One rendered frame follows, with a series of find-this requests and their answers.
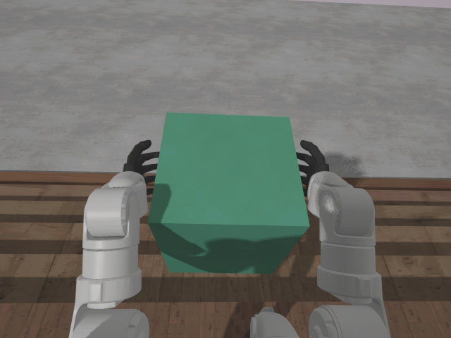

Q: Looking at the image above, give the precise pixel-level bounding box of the robot left upper arm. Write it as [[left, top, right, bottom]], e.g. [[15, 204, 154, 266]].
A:
[[71, 309, 149, 338]]

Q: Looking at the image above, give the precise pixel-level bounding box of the robot right thigh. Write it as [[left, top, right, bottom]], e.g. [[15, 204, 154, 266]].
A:
[[250, 312, 299, 338]]

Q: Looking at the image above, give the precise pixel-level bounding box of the robot right shin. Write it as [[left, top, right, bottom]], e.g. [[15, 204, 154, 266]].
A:
[[259, 307, 274, 313]]

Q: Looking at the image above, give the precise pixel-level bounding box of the robot left hand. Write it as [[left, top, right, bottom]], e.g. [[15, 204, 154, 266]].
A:
[[123, 140, 160, 195]]

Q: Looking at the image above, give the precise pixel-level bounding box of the robot right upper arm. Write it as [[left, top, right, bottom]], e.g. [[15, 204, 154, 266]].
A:
[[309, 305, 390, 338]]

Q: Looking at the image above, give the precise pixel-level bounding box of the robot left forearm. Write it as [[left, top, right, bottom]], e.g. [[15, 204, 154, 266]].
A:
[[69, 171, 148, 338]]

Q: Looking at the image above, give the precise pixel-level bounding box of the robot right forearm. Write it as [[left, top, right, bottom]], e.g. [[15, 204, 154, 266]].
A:
[[307, 171, 391, 338]]

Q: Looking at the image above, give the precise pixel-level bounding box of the robot right hand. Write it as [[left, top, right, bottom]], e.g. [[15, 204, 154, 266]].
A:
[[296, 140, 329, 197]]

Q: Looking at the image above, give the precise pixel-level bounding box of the carton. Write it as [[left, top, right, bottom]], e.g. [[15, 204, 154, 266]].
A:
[[148, 113, 310, 274]]

